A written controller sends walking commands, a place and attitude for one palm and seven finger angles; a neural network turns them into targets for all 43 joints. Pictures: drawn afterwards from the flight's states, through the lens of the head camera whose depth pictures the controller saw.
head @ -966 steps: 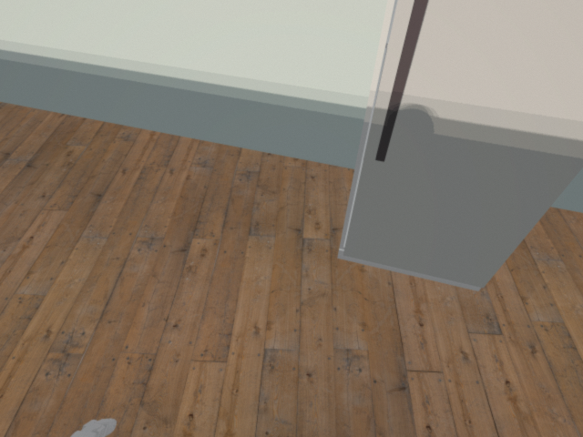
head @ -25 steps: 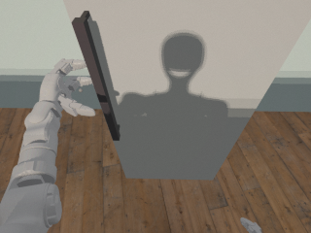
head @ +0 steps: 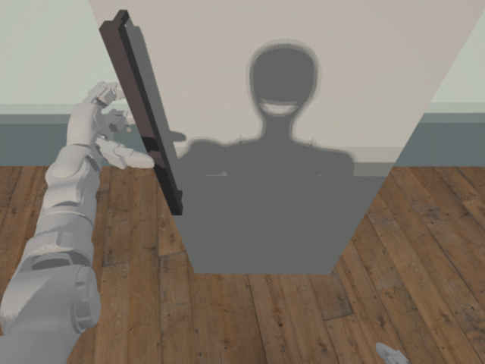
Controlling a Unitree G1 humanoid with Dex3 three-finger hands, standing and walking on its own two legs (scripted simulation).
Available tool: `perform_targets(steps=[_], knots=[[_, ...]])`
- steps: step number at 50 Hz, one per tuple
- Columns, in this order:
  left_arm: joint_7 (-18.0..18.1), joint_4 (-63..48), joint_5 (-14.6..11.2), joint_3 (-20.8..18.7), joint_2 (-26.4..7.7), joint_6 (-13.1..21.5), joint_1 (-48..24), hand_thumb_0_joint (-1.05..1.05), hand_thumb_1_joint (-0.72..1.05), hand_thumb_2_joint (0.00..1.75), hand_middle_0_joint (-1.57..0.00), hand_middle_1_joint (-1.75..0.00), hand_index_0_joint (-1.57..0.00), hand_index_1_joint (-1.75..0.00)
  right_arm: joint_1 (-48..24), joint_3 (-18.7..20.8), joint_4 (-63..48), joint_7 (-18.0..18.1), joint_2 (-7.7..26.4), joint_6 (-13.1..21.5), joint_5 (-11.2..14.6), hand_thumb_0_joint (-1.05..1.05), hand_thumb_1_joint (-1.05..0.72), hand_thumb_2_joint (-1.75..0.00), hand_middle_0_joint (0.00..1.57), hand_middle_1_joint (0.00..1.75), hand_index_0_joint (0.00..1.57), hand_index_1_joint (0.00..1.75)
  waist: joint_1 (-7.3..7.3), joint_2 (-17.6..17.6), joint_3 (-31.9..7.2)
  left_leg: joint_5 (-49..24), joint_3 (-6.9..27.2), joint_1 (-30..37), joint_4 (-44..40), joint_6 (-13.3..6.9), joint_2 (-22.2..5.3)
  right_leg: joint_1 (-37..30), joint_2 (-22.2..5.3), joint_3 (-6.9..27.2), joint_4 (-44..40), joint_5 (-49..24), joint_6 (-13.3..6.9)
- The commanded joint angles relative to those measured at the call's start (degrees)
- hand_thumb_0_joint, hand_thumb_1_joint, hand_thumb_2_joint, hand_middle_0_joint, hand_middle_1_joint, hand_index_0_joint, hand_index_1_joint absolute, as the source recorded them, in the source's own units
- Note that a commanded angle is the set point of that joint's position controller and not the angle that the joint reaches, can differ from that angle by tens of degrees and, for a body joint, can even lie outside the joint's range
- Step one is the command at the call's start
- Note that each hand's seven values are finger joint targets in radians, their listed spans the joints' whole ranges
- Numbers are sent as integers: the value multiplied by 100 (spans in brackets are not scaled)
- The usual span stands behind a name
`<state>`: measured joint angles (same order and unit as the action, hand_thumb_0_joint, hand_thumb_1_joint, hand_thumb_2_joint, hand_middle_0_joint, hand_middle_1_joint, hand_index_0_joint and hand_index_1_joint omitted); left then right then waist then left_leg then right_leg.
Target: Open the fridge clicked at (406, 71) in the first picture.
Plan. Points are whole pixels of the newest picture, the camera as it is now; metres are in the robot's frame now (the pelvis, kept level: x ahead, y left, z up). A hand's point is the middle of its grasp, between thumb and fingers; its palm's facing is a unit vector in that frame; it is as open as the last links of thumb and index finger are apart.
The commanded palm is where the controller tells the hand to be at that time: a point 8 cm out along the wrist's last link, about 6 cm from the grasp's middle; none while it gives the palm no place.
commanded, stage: slide the fingers in behind the handle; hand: left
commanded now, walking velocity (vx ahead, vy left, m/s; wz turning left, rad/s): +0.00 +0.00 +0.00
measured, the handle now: (157, 139) +0.49 +0.17 +0.09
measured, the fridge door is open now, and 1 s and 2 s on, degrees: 0 0 0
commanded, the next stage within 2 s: grip the handle and tug to test in 1.92 s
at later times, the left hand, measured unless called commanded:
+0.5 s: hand (130, 131) +0.44 +0.19 +0.15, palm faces -0.02 -1.00 -0.02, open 13.8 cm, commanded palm +0.41 +0.24 +0.15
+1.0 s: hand (139, 136) +0.43 +0.17 +0.15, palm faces -0.01 -1.00 +0.00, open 14.0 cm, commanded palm +0.40 +0.22 +0.15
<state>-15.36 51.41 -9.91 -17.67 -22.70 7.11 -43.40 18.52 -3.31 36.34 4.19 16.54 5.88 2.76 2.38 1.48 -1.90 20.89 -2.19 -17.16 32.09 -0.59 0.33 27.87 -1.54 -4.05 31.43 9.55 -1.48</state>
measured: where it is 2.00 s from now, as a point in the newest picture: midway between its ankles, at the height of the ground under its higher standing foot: outside the picture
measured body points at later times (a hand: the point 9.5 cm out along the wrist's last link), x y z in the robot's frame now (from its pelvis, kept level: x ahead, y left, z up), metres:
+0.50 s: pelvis +0.00 +0.00 +0.00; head +0.04 -0.01 +0.45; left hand +0.44 +0.24 +0.16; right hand +0.08 -0.26 -0.12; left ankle -0.05 +0.11 -0.73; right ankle +0.07 -0.11 -0.73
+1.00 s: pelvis +0.01 +0.01 +0.00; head +0.04 -0.01 +0.45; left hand +0.43 +0.23 +0.15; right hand +0.13 -0.24 -0.11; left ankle -0.05 +0.11 -0.73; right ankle +0.07 -0.11 -0.73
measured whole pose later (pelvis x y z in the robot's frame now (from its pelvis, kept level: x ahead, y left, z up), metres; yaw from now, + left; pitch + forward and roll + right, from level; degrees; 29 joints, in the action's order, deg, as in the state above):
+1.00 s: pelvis +0.01 +0.01 +0.00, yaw +0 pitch +5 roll +0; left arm -12.1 41.6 -10.5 -14.9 -17.3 4.8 -37.2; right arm 17.0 -3.0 35.4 3.2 15.7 4.9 2.5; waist 1.2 1.9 -2.7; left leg 21.4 -2.3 -15.2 31.3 -1.0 0.4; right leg 26.1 -1.5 -3.8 30.9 10.1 -1.0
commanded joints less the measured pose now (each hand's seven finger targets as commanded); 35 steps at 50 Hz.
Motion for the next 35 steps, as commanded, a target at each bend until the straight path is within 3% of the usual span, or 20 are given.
perform_targets(steps=[1, 3, 4, 5, 6, 10, 13, 16, 20, 23, 24, 28, 30, 33, 35], knots=[[11, -1023, -37, -280, -1495, 475, -2875, 0, -50, 30, -30, -120, -30, -120, 264, 304, -589, 46, 795, 219, 1, 0, -90, -90, 20, 30, 20, 30, 138, -325, -1909, -1252, 169, -755, -506, -89, 12, -2129, 27, 346, -55, -1176, -2], [-29, -924, -25, -225, -1449, 503, -3043, 0, -50, 30, -30, -120, -30, -120, 297, 317, -564, 41, 790, 220, 0, 0, -90, -90, 20, 30, 20, 30, 183, -160, -1922, -1177, 133, -774, -475, -95, 26, -2078, 19, 386, -65, -1146, 9], [-29, -941, 11, -299, -1612, 540, -3031, 0, -50, 30, -30, -120, -30, -120, 310, 318, -574, 40, 818, 196, 5, 0, -90, -90, 20, 30, 20, 30, 145, -51, -1976, -1195, 146, -745, -460, -95, 35, -2070, 14, 372, -39, -1105, -10], [-48, -929, -2, -112, -1401, 560, -3199, 0, -50, 30, -30, -120, -30, -120, 295, 294, -561, 38, 777, 200, 4, 0, -90, -90, 20, 30, 20, 30, 212, 71, -1902, -1201, 165, -724, -477, -83, 38, -1991, 18, 359, -49, -1108, -14], [-48, -934, -8, -172, -1436, 581, -3209, 0, -50, 30, -30, -120, -30, -120, 331, 314, -545, 28, 780, 212, -2, 0, -90, -90, 20, 30, 20, 30, 192, 153, -1979, -1210, 161, -679, -442, -81, 40, -1956, 25, 367, -48, -1104, -19], [-73, -866, -53, -122, -1336, 636, -2987, 0, -50, 30, -30, -120, -30, -120, 344, 323, -580, 10, 803, 221, 2, 0, -90, -90, 20, 30, 20, 30, 171, -124, -1947, -1136, 203, -743, -473, -78, 13, -1927, 52, 311, -33, -974, -21], [-95, -796, -55, -61, -1268, 612, -3035, 0, -50, 30, -30, -120, -30, -120, 323, 308, -587, 6, 809, 222, 0, 0, -90, -90, 20, 30, 20, 30, 189, -58, -1822, -900, 186, -837, -485, -83, 19, -1839, 42, 342, -67, -762, -16], [-90, -699, -53, -291, -1555, 605, -2953, 0, -50, 30, -30, -120, -30, -120, 369, 309, -579, 12, 845, 200, -6, 0, -90, -90, 20, 30, 20, 30, 149, -226, -1865, -851, 200, -959, -498, -99, 15, -1961, 29, 364, -66, -710, -11], [-132, -1057, -101, -279, -1485, 600, -2733, 0, -50, 30, -30, -120, -30, -120, 305, 322, -674, -11, 816, 200, -2, 0, -90, -90, 20, 30, 20, 30, 52, -1, -2081, -1110, 183, -824, -476, -81, 15, -2073, 38, 355, -3, -953, -37], [-138, -1393, -168, -73, -1140, 540, -2554, 0, -50, 30, -30, -120, -30, -120, 231, 319, -739, -41, 779, 214, 3, 0, -90, -90, 20, 30, 20, 30, 46, 20, -2037, -1259, 179, -709, -483, -59, -5, -2024, 57, 318, 3, -1088, -45], [-101, -1395, -191, -208, -1256, 525, -2323, 0, -50, 30, -30, -120, -30, -120, 220, 341, -767, -38, 796, 197, 10, 0, -90, -90, 20, 30, 20, 30, 2, -190, -2022, -1306, 187, -700, -469, -78, -26, -2049, 65, 302, 1, -1085, -41], [65, -1598, -142, -358, -1433, 425, -2443, 0, -50, 30, -30, -120, -30, -120, 148, 311, -739, -32, 771, 176, 3, 0, -90, -90, 20, 30, 20, 30, 22, -151, -1843, -1122, 162, -818, -541, -80, -19, -2091, 51, 353, -71, -985, -16], [143, -1817, -81, -262, -1361, 438, -2524, 0, -50, 30, -30, -120, -30, -120, 82, 312, -772, -23, 731, 185, 3, 0, -90, -90, 20, 30, 20, 30, 16, 88, -1917, -1159, 156, -689, -537, -84, -6, -2096, 46, 373, -75, -979, -22], [184, -1867, -83, -327, -1386, 445, -2410, 0, -50, 30, -30, -120, -30, -120, 82, 308, -758, 1, 713, 201, -14, 0, -90, -90, 20, 30, 20, 30, -17, -54, -2058, -1303, 138, -647, -542, -78, -16, -2291, 49, 379, -65, -1190, -21], [157, -2051, -101, -95, -1105, 463, -2421, 0, -50, 30, -30, -120, -30, -120, 33, 310, -771, 6, 678, 213, -7, 0, -90, -90, 20, 30, 20, 30, 7, 146, -2093, -1592, 148, -439, -541, -54, -20, -2252, 57, 334, -39, -1421, -39]])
